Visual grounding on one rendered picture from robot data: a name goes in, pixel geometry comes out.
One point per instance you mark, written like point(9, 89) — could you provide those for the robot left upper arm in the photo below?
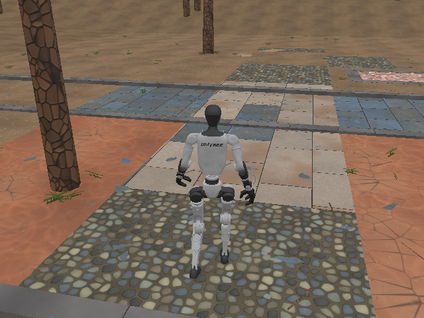
point(188, 149)

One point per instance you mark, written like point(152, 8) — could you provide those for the robot right upper arm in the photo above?
point(236, 150)

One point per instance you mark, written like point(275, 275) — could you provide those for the left robot foot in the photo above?
point(194, 273)

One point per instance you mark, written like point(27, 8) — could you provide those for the left robot hand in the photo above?
point(181, 183)

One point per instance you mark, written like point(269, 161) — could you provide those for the right robot foot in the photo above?
point(224, 259)

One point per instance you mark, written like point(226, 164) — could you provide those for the right robot forearm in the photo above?
point(245, 178)

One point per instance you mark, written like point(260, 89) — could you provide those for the right robot hand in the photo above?
point(250, 195)

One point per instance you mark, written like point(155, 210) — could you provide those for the left robot forearm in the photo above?
point(181, 171)

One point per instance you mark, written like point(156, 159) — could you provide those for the robot foot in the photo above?
point(224, 259)
point(194, 273)

